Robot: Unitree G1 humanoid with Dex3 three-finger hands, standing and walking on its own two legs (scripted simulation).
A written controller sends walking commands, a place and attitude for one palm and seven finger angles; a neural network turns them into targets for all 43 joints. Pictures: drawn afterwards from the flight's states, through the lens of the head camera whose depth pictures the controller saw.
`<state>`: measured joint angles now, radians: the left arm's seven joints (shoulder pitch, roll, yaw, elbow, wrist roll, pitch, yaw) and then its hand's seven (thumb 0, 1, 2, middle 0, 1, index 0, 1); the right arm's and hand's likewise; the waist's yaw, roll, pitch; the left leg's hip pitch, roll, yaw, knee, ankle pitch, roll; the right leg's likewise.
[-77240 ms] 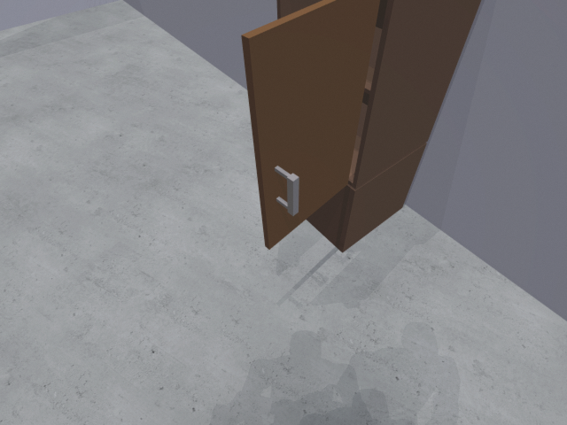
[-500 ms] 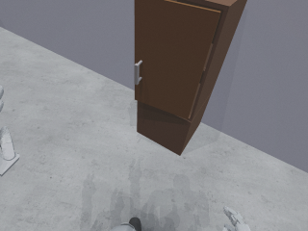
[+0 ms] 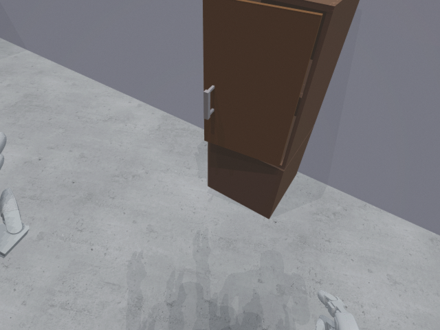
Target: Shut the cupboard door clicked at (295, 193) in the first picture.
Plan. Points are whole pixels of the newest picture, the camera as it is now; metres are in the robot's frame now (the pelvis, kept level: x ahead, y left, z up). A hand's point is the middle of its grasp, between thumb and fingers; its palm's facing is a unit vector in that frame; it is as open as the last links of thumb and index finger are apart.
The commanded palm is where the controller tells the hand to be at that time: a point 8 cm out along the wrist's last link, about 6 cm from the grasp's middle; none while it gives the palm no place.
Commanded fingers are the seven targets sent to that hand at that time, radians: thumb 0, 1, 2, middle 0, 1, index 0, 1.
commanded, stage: stop stepping back and stand still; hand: left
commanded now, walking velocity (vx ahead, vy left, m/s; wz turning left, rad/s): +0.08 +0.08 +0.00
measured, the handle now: (209, 102) +0.93 +0.08 -0.10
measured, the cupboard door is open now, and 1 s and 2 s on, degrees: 7 7 7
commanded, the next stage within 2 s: let the arm hang, fingers relaxed in 0.08 s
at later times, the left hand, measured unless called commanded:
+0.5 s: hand out of the picture +0.09 +0.20 -0.16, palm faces +0.10 -0.98 -0.17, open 6.8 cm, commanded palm none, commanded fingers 0.00 0.90 0.90 -0.20 -0.30 -0.20 -0.30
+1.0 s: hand out of the picture -0.01 +0.22 -0.16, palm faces +0.04 -0.98 -0.19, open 7.3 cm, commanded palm none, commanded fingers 0.00 0.90 0.90 -0.20 -0.30 -0.20 -0.30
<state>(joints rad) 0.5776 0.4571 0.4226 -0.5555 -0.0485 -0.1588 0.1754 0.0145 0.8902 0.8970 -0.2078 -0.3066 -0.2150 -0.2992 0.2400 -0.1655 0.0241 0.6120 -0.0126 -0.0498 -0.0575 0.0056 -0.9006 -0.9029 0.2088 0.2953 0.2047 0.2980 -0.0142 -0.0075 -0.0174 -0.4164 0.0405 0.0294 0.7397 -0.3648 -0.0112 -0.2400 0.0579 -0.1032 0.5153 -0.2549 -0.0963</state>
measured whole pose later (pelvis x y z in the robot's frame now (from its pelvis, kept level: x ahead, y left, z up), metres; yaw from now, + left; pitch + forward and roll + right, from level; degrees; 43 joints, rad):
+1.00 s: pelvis +0.02 +0.05 +0.01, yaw +1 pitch -2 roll +0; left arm 0.32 0.16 0.00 1.16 0.01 0.00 0.03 0.00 0.91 0.90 -0.19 -0.30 -0.20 -0.30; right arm 0.30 -0.16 0.01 1.15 -0.02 0.02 -0.03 0.00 -0.91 -0.90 0.20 0.29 0.20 0.30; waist -0.01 0.01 0.04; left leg -0.19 0.01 0.12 0.38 -0.15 0.04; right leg -0.09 -0.01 -0.09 0.37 -0.24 -0.01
